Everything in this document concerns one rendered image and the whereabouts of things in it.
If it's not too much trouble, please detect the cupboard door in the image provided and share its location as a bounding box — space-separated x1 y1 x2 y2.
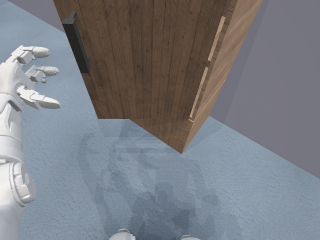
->
53 0 227 120

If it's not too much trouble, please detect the left robot forearm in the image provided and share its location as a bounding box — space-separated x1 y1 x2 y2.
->
0 93 25 165

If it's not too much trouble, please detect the left robot upper arm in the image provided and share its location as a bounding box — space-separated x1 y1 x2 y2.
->
0 162 37 240

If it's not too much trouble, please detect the left robot shin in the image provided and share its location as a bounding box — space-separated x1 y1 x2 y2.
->
118 229 129 233

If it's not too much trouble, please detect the robot left hand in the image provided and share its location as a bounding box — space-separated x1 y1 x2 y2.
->
0 45 61 110

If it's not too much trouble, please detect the handle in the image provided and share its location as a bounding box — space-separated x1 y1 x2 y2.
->
62 11 91 73

